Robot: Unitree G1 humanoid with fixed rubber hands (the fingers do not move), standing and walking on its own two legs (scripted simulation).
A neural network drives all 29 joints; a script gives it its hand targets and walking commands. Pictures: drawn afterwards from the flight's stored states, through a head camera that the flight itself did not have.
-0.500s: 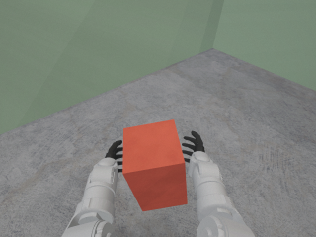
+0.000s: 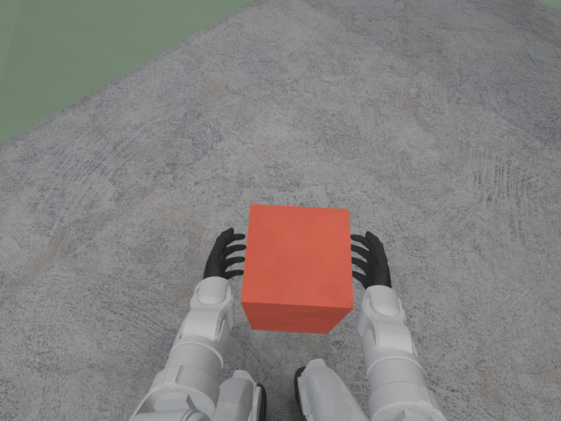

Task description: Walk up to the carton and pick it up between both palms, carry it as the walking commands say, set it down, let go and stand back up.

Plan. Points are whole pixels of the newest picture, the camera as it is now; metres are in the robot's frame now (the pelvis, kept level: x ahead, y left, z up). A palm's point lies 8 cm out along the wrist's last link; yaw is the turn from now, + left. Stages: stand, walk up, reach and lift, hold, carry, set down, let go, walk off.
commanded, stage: set down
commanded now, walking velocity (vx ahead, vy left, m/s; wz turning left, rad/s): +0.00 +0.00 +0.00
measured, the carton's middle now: (293, 277) +0.36 -0.04 -0.16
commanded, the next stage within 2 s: none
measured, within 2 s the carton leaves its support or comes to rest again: neither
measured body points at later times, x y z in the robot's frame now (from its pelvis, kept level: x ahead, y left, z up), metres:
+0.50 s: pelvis +0.01 -0.03 -0.06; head +0.20 -0.03 +0.35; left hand +0.35 +0.06 -0.18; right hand +0.32 -0.18 -0.16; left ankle +0.05 +0.06 -0.68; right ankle +0.09 -0.13 -0.68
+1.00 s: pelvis -0.05 -0.05 -0.13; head +0.18 -0.05 +0.25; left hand +0.36 +0.05 -0.26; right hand +0.32 -0.19 -0.25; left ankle +0.05 +0.06 -0.68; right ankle +0.09 -0.13 -0.68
